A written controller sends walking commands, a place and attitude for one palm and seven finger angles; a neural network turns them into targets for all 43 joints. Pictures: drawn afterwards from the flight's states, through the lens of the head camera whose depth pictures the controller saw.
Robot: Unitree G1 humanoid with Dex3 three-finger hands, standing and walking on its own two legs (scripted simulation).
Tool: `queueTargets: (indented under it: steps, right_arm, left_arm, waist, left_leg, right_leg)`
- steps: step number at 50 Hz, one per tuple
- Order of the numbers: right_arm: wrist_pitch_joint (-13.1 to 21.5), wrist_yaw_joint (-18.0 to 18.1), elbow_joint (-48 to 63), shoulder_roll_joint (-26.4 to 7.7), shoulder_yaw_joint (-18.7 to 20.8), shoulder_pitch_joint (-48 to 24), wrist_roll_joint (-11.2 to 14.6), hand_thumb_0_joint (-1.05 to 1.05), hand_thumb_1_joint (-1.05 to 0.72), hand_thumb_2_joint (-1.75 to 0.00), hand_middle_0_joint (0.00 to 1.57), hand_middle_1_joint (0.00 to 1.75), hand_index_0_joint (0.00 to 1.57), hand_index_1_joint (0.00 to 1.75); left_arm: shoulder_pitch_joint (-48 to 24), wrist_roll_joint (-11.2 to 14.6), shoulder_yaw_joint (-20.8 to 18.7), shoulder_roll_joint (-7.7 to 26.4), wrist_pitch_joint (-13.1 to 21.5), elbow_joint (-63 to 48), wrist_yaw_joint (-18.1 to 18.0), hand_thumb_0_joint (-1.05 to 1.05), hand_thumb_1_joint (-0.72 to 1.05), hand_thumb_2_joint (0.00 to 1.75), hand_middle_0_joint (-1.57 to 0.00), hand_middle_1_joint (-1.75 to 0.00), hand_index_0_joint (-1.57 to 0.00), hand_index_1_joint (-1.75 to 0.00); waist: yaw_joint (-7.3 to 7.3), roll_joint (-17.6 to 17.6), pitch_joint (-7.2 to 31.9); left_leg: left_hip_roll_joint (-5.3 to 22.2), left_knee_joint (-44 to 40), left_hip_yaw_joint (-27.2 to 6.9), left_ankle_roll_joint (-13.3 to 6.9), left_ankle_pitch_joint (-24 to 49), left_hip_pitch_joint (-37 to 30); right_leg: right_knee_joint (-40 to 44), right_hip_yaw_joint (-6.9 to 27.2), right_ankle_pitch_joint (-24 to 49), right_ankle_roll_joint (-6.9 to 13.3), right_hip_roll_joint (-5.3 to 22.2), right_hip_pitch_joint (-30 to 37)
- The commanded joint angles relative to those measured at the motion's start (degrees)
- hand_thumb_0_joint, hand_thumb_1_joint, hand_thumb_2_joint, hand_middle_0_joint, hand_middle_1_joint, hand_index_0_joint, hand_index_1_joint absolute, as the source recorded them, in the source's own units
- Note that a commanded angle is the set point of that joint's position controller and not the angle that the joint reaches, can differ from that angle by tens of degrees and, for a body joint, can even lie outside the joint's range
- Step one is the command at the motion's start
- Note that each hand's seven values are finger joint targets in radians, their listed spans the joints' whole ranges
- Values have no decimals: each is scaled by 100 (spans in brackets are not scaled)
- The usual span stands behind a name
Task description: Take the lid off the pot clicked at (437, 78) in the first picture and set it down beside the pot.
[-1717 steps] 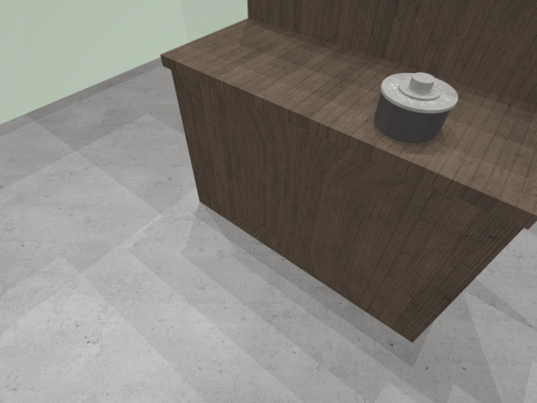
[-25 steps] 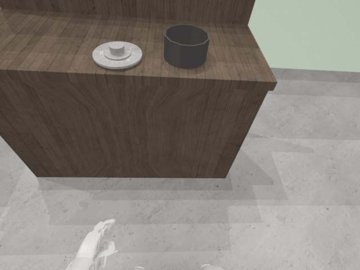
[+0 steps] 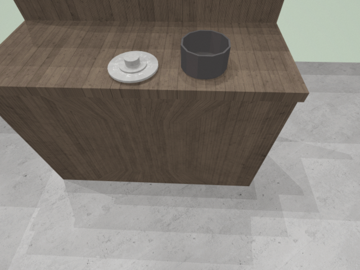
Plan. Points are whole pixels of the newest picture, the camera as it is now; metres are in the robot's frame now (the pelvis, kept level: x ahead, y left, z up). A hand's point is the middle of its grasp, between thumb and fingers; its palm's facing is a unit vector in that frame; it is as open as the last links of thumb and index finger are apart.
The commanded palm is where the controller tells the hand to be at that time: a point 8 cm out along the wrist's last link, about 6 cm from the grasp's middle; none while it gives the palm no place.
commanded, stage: stop stepping back and stand still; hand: left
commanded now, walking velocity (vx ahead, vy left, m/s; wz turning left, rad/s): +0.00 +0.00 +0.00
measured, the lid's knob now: (131, 59) +0.74 +0.19 +0.04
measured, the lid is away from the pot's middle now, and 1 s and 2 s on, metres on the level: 0.25 0.25 0.25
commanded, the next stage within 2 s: let the arm hang, fingers relaxed in 0.50 s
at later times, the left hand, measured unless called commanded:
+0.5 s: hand out of the picture +0.06 +0.15 -0.17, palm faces +0.02 -0.98 -0.21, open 7.4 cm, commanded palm none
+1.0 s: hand out of the picture +0.03 +0.15 -0.18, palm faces +0.02 -0.98 -0.20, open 7.3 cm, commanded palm none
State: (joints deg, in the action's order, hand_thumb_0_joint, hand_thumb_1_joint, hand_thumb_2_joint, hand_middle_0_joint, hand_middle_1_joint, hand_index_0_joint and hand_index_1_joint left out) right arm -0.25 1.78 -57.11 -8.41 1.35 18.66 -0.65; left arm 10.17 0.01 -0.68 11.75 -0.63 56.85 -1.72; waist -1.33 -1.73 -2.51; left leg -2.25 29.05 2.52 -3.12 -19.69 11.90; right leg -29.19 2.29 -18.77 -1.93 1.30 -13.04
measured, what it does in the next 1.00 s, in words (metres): stands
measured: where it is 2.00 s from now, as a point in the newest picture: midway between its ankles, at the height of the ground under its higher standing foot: outside the picture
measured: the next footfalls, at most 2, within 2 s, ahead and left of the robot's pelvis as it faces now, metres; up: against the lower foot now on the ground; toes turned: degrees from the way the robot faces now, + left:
none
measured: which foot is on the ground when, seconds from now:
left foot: down 0.00-1.00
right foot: down 0.00-1.00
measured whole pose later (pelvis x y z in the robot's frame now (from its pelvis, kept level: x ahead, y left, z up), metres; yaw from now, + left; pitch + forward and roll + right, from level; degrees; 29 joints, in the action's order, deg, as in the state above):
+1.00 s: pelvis +0.00 -0.02 +0.00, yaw -1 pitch -1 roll -1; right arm -0.2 2.4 -61.7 -6.8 2.0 17.4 -0.3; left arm 13.8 -0.1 -1.6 9.2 -0.2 61.9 -2.5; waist -1.1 0.3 -3.3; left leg 0.6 27.8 2.6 -1.1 -19.7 7.5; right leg -26.7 2.3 -17.6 0.1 -1.5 -8.4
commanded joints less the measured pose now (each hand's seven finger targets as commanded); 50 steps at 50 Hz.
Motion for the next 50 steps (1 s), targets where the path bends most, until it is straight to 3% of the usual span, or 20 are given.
queueTargets:
  steps: [1, 2, 3, 7, 8, 14, 23, 27, 34, 42, 50]
  right_arm:
    - [129, 59, 106, -642, 190, 541, 25, 0, -90, -90, 20, 30, 20, 30]
    - [123, 64, 89, -657, 198, 520, 28, 0, -90, -90, 20, 30, 20, 30]
    - [118, 59, 68, -601, 206, 470, 39, 0, -90, -90, 20, 30, 20, 30]
    - [94, 63, 28, -560, 211, 327, 17, 0, -90, -90, 20, 30, 20, 30]
    - [78, 60, 23, -520, 216, 283, 20, 0, -90, -90, 20, 30, 20, 30]
    - [56, 77, -25, -549, 231, 218, -1, 0, -90, -90, 20, 30, 20, 30]
    - [47, 78, -70, -525, 226, 200, 29, 0, -90, -90, 20, 30, 20, 30]
    - [58, 86, -122, -537, 208, 233, 25, 0, -90, -90, 20, 30, 20, 30]
    - [53, 95, -233, -487, 186, 322, 28, 0, -90, -90, 20, 30, 20, 30]
    - [78, 100, -300, -456, 175, 353, 33, 0, -90, -90, 20, 30, 20, 30]
    - [83, 106, -343, -439, 162, 373, 21, 0, -90, -90, 20, 30, 20, 30]
  left_arm:
    - [391, -32, -125, 470, 97, -133, -92, 0, 90, 90, -20, -30, -20, -30]
    - [411, -24, -134, 485, 98, -133, -105, 0, 90, 90, -20, -30, -20, -30]
    - [395, -38, -147, 511, 102, -140, -119, 0, 90, 90, -20, -30, -20, -30]
    - [441, -42, -188, 484, 112, -103, -124, 0, 90, 90, -20, -30, -20, -30]
    - [412, -51, -190, 486, 102, -121, -129, 0, 90, 90, -20, -30, -20, -30]
    - [334, -51, -209, 392, 84, -118, -84, 0, 90, 90, -20, -30, -20, -30]
    - [450, -51, -206, 398, 119, -8, -87, 0, 90, 90, -20, -30, -20, -30]
    - [552, -28, -192, 361, 129, 63, -90, 0, 90, 90, -20, -30, -20, -30]
    - [589, -34, -174, 301, 105, 152, -86, 0, 90, 90, -20, -30, -20, -30]
    - [645, -28, -165, 261, 117, 247, -80, 0, 90, 90, -20, -30, -20, -30]
    - [625, -36, -158, 193, 94, 288, -70, 0, 90, 90, -20, -30, -20, -30]
  waist:
    - [8, 581, 630]
    - [6, 533, 728]
    - [9, 379, 574]
    - [22, 376, 454]
    - [11, 311, 275]
    - [-14, -67, 126]
    - [-13, 331, 165]
    - [-1, 262, 251]
    - [-8, 144, 5]
    - [19, 147, 53]
    - [24, 21, -169]
  left_leg:
    - [780, -98, -475, -5, 3576, -595]
    - [768, -57, -421, 20, 3602, -677]
    - [728, -37, -396, 49, 3521, -595]
    - [678, 3, -302, 97, 2927, -472]
    - [679, -14, -290, 98, 2717, -404]
    - [787, -150, -368, 35, 2518, -564]
    - [752, -151, -305, 79, 2082, -494]
    - [782, -165, -302, 71, 2270, -602]
    - [844, -371, -373, 36, 1992, -547]
    - [835, -428, -398, 22, 2000, -518]
    - [884, -608, -475, -16, 1802, -446]
  right_leg:
    - [-72, 87, 2844, 438, 307, 498]
    - [-90, 105, 2993, 445, 336, 559]
    - [-93, 164, 3065, 465, 350, 509]
    - [5, 304, 3260, 530, 433, 628]
    - [48, 314, 3078, 542, 415, 520]
    - [165, 247, 2302, 508, 278, 257]
    - [365, 382, 2507, 521, 313, 440]
    - [387, 373, 2652, 517, 312, 488]
    - [474, 308, 2091, 486, 223, 312]
    - [521, 286, 2058, 459, 236, 403]
    - [550, 229, 1676, 425, 185, 236]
